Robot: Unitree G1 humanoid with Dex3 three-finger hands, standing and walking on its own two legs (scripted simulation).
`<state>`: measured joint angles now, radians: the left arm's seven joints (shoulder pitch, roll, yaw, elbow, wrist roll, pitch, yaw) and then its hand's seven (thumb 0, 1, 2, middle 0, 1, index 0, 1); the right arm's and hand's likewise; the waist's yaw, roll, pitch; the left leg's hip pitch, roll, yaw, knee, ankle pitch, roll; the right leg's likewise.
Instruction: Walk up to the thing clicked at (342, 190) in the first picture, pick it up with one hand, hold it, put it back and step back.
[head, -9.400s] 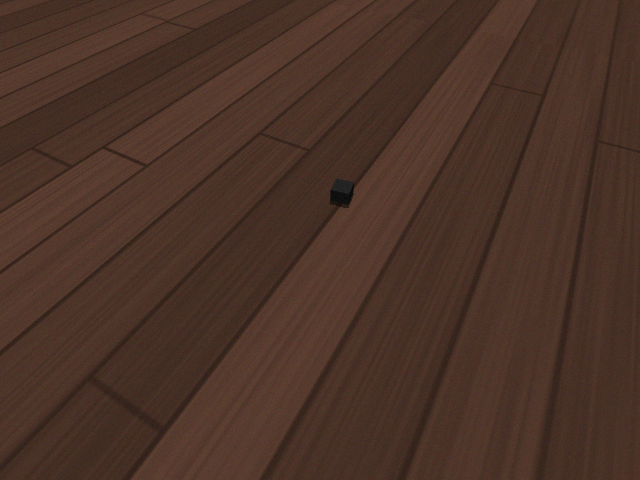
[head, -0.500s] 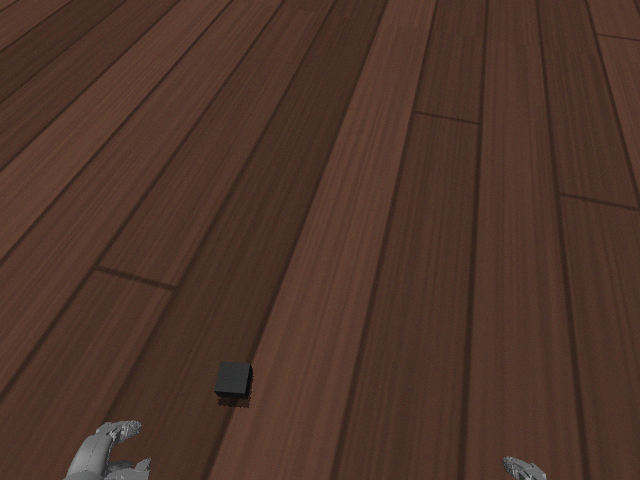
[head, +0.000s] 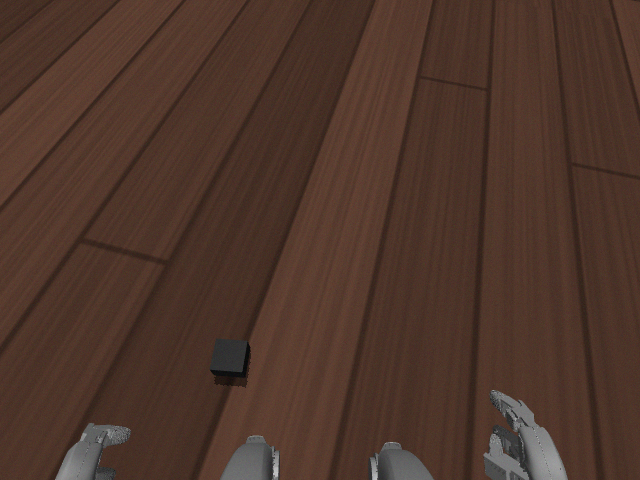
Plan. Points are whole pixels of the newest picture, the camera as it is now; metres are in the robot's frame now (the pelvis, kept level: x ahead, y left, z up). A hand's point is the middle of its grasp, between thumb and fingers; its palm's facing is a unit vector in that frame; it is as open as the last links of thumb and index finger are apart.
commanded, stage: rise first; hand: left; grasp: from above
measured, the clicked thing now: (230, 358) +0.44 +0.24 -0.66
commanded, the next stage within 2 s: none
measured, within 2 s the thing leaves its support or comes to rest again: neither
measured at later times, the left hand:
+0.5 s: hand (146, 449) +0.19 +0.29 -0.28, palm faces -0.39 -0.65 -0.65, open 13.9 cm
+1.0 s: hand (173, 396) +0.30 +0.31 -0.43, palm faces -0.52 -0.23 -0.82, open 13.8 cm
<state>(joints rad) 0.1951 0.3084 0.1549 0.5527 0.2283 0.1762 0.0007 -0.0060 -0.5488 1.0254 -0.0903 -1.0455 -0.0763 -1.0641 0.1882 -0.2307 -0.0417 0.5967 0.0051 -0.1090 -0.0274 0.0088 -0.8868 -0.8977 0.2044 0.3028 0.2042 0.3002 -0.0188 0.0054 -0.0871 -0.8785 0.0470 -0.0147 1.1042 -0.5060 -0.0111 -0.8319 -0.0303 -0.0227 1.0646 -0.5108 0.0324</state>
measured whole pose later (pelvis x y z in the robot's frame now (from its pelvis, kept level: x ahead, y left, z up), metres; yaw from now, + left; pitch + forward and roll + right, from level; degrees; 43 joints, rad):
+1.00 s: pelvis -0.09 +0.00 -0.30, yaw -5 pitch +32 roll -6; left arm -0.58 0.71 0.21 1.01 0.97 -0.36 0.04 -0.01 -0.50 0.99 -0.16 -0.98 -0.15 -0.99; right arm 0.13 -0.28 -0.04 0.73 -0.05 -0.06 0.07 0.01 -0.92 -0.91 0.20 0.30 0.20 0.30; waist -0.06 0.00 -0.07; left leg -2.13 0.04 -0.12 2.21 -0.65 -0.02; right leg -2.06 0.00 -0.04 2.16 -0.67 0.04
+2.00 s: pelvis -0.08 +0.00 -0.38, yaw -8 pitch +32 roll -8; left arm -0.84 0.87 0.20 1.37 1.37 -0.46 0.38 0.00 -0.45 0.95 -0.13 -0.95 -0.13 -0.94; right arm 0.07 -0.26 0.03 0.77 -0.18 0.04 0.13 0.00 -0.91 -0.90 0.20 0.30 0.20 0.30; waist -0.17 -0.04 -0.02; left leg -2.34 0.02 -0.17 2.45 -0.68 -0.02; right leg -2.24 0.01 -0.06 2.37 -0.70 0.06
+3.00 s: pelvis -0.09 +0.00 -0.37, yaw -8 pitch +32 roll -9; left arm -0.93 0.88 0.11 1.45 1.25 -0.37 0.26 0.00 -0.46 0.93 -0.09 -1.08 -0.13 -1.05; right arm 0.15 -0.29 0.12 0.71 -0.16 0.04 0.12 0.00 -0.91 -0.90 0.21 0.30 0.21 0.30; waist -0.25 -0.03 0.04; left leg -2.32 0.02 -0.18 2.42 -0.66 -0.02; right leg -2.22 0.01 -0.07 2.33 -0.67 0.06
